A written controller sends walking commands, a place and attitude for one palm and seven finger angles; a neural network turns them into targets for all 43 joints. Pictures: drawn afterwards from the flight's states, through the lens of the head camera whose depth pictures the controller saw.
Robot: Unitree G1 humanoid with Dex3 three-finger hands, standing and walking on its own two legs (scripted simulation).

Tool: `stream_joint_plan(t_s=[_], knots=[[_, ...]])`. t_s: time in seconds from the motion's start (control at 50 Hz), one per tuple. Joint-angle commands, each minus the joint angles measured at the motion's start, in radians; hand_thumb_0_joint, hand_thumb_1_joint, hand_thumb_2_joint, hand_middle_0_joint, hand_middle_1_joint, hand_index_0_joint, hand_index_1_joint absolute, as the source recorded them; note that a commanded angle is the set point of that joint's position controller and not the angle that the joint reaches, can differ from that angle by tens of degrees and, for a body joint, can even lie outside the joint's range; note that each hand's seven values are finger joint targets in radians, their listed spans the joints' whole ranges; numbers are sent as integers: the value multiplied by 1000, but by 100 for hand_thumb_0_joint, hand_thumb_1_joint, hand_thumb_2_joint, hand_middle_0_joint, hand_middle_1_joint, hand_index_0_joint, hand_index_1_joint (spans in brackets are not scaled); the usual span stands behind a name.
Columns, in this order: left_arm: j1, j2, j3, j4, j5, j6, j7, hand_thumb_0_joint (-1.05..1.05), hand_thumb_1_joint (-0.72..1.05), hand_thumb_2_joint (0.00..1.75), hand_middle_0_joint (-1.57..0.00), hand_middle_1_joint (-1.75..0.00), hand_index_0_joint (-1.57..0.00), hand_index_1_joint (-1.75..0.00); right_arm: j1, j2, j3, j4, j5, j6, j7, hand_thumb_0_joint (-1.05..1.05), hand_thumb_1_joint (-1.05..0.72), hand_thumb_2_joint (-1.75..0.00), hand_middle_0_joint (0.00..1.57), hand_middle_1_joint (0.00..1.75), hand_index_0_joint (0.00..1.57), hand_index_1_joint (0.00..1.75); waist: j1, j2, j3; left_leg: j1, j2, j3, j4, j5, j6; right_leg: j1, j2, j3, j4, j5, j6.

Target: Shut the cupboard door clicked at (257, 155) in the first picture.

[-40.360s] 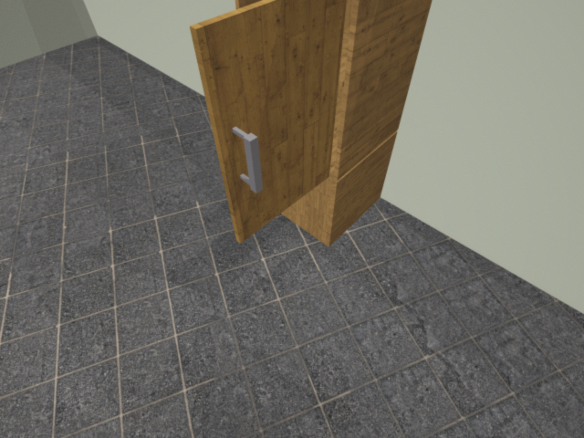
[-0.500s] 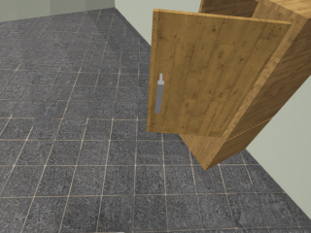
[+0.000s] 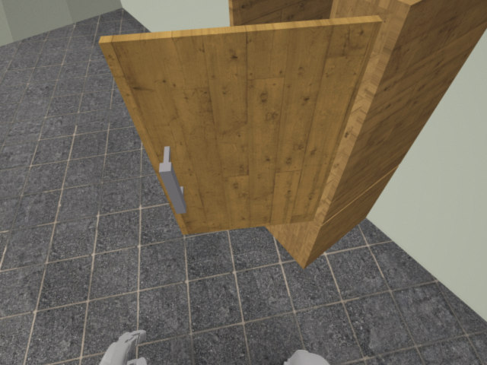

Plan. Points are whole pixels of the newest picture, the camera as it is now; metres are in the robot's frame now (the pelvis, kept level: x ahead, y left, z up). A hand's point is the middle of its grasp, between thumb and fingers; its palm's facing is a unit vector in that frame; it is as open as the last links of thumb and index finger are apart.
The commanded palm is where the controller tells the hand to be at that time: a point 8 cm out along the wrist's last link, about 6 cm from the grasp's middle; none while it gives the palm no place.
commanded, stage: come to a stop and stand still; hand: left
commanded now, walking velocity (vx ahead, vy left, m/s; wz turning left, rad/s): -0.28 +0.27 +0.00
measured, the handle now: (174, 181) +0.46 +0.15 -0.03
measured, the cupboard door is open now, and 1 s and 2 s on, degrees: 59 59 59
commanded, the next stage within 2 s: look again from close up in 0.90 s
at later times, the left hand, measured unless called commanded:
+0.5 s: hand out of the picture -0.02 +0.24 -0.16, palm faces +0.11 -0.97 -0.23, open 7.4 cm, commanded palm none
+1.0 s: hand out of the picture -0.05 +0.17 -0.16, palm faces +0.03 -0.99 -0.13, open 7.3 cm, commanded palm none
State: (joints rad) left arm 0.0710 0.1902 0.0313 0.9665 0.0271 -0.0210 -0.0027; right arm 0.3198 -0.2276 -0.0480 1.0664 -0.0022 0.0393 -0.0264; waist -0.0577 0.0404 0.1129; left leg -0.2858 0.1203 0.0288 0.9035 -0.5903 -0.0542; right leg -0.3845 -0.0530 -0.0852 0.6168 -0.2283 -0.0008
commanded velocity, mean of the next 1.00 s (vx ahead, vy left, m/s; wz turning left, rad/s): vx -0.02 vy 0.02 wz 0.00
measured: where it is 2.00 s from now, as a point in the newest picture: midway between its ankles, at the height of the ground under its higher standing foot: outside the picture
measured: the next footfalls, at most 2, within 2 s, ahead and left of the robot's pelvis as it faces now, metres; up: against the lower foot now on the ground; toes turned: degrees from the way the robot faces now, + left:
left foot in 0.30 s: +0.03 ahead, +0.13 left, +0.00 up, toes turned +4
right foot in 0.58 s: -0.03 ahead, -0.10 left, +0.00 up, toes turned +2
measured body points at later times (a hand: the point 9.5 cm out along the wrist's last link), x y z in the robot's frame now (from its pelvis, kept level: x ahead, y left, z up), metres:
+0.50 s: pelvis -0.03 +0.03 +0.01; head -0.01 +0.05 +0.46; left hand -0.02 +0.29 -0.15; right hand +0.07 -0.19 -0.12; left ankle -0.01 +0.12 -0.72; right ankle -0.04 -0.10 -0.69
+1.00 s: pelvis -0.05 +0.01 +0.02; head -0.04 +0.03 +0.47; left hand -0.05 +0.22 -0.15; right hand -0.10 -0.22 -0.13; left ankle -0.01 +0.12 -0.72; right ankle -0.07 -0.10 -0.72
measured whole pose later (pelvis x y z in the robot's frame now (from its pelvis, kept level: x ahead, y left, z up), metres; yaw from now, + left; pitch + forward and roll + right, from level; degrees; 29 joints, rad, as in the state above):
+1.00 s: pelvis -0.05 +0.01 +0.02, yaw +1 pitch -1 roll +0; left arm 0.28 0.14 0.01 1.13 0.01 0.01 0.03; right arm 0.36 -0.15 -0.01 1.16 -0.01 0.01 -0.03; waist -0.02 -0.04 0.03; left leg -0.24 0.02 0.06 0.40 -0.15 0.01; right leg -0.14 0.02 0.01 0.41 -0.26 -0.01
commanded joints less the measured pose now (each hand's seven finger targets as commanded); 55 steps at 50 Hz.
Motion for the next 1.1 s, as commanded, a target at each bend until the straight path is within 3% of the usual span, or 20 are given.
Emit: stream_joint_plan(t_s=[0.0, 0.08, 0.16, 0.22, 0.24, 0.26, 0.28, 0.36, 0.48, 0.52, 0.56, 0.58, 0.62, 0.64, 0.76, 0.84, 0.96, 0.98, 1.0, 1.08], knots=[[128, 195, 45, -23, -3, 17, 43, 0, 90, 90, -20, -30, -20, -30, 31, -58, -11, -70, 4, 2, -6, 0, -90, -90, 20, 30, 20, 30, 71, -224, -239, -150, -74, -38, 227, 32, 0, 300, -311, 217, -178, 915, -187], [73, 181, 54, -54, 1, 25, 47, 0, 90, 90, -20, -30, -20, -30, -7, -48, -15, -104, -8, 23, 11, 0, -90, -90, 20, 30, 20, 30, 56, -220, -194, -145, -91, -41, 205, 127, -7, 172, -301, 180, -246, 644, -189], [67, 180, 62, -71, 11, 28, 46, 0, 90, 90, -20, -30, -20, -30, -24, -29, -13, -135, -6, 10, 18, 0, -90, -90, 20, 30, 20, 30, 56, -227, -201, -79, -87, -32, -12, 128, 7, 151, -297, 190, -258, 451, -193], [72, 170, 60, -60, 5, 39, 39, 0, 90, 90, -20, -30, -20, -30, 35, -26, -12, -121, -9, -5, 17, 0, -90, -90, 20, 30, 20, 30, 22, -180, -191, 116, -105, 16, -376, 340, 19, 54, -229, 175, -188, 192, -120], [98, 137, 54, -64, -5, 48, 36, 0, 90, 90, -20, -30, -20, -30, 48, -65, -13, -123, -12, -14, 18, 0, -90, -90, 20, 30, 20, 30, 23, -51, -187, 176, -46, -60, -496, 379, 40, -20, -163, 145, -103, 26, -72], [125, 80, 43, -77, -12, 60, 32, 0, 90, 90, -20, -30, -20, -30, 2, -141, -25, -156, -24, -20, 16, 0, -90, -90, 20, 30, 20, 30, 43, 219, -134, 84, 154, -293, -622, 458, 120, -72, -22, 39, 25, -201, 4], [108, 78, 40, -87, -10, 66, 32, 0, 90, 90, -20, -30, -20, -30, -67, -182, -27, -193, -32, -12, 8, 0, -90, -90, 20, 30, 20, 30, 41, 227, -84, -90, 236, -345, -674, 459, 207, -9, 23, 65, 172, -304, 13], [161, 103, 45, -36, -4, 72, 26, 0, 90, 90, -20, -30, -20, -30, -167, -114, 1, -198, -27, -32, -14, 0, -90, -90, 20, 30, 20, 30, 90, 126, -100, -11, 130, -198, -600, 642, 221, -35, 41, 143, 390, -231, 14], [205, 70, 11, 9, -11, 56, 25, 0, 90, 90, -20, -30, -20, -30, -103, -109, -4, -129, -13, -35, -10, 0, -90, -90, 20, 30, 20, 30, 63, 83, -147, 103, 120, -189, -597, 579, 212, 121, 36, 83, 17, -168, 17], [269, 74, 8, 45, -10, 43, 29, 0, 90, 90, -20, -30, -20, -30, -107, -87, 0, -111, -1, -35, -6, 0, -90, -90, 20, 30, 20, 30, 86, 24, -135, 39, 64, -161, -554, 489, 162, 246, 28, 115, -217, 10, 3], [248, 111, 1, 56, -9, 25, 34, 0, 90, 90, -20, -30, -20, -30, -91, -44, 8, -104, 8, -35, 3, 0, -90, -90, 20, 30, 20, 30, 46, -66, -94, 61, -38, -87, -524, 339, 79, 164, -94, 252, -317, 4, -50], [227, 126, -1, 51, -9, 26, 31, 0, 90, 90, -20, -30, -20, -30, -78, -41, 8, -96, 6, -34, 9, 0, -90, -90, 20, 30, 20, 30, 30, -22, -95, 127, -61, -78, -528, 352, 67, 94, -105, 254, -313, -34, -59], [217, 100, -5, 72, -11, 9, 32, 0, 90, 90, -20, -30, -20, -30, -65, -40, 10, -66, -1, -33, 6, 0, -90, -90, 20, 30, 20, 30, 30, -223, -112, 171, -57, -51, -496, 413, 66, 90, -78, 250, -331, 7, -55], [213, 89, -9, 77, -12, 8, 33, 0, 90, 90, -20, -30, -20, -30, -52, -41, 10, -50, -2, -35, 7, 0, -90, -90, 20, 30, 20, 30, 25, -229, -93, 175, -55, -52, -506, 421, 66, 72, -79, 246, -339, -11, -52], [247, 65, -10, 110, -15, 19, 35, 0, 90, 90, -20, -30, -20, -30, -17, -32, 25, 15, -7, -37, 3, 0, -90, -90, 20, 30, 20, 30, 40, -62, -7, 118, -40, -68, -577, 350, 65, 75, -42, 223, -347, -127, -39], [264, 51, -9, 123, -15, 24, 36, 0, 90, 90, -20, -30, -20, -30, 13, -19, 26, 32, -10, -34, -2, 0, -90, -90, 20, 30, 20, 30, 47, -42, 22, 73, -43, -72, -596, 292, 65, 79, -34, 217, -353, -173, -38], [276, 36, -8, 137, -20, 20, 36, 0, 90, 90, -20, -30, -20, -30, 52, -7, 31, 47, -10, -48, -10, 0, -90, -90, 20, 30, 20, 30, 57, -21, -31, 69, -31, -85, -600, 356, 67, 155, -32, 197, -317, -54, -42], [350, 57, -30, 148, -1, -18, 75, 0, 90, 90, -20, -30, -20, -30, -85, -27, 36, -22, -7, -69, 6, 0, -90, -90, 20, 30, 20, 30, 102, 63, 13, 32, -30, -35, -372, 456, 42, 104, -81, 230, -311, 182, -42], [274, 112, -20, 95, -11, -24, 66, 0, 90, 90, -20, -30, -20, -30, 11, 19, 37, -41, -10, -57, 13, 0, -90, -90, 20, 30, 20, 30, 14, 61, -58, 52, -53, -51, -394, 316, 47, 77, -107, 258, -321, -117, -73], [253, 70, -24, 67, -13, -23, 53, 0, 90, 90, -20, -30, -20, -30, 69, -9, 32, -52, -18, -62, 13, 0, -90, -90, 20, 30, 20, 30, 21, -27, -87, 39, -41, -81, -427, 364, 77, 83, -32, 191, -228, -132, -70]])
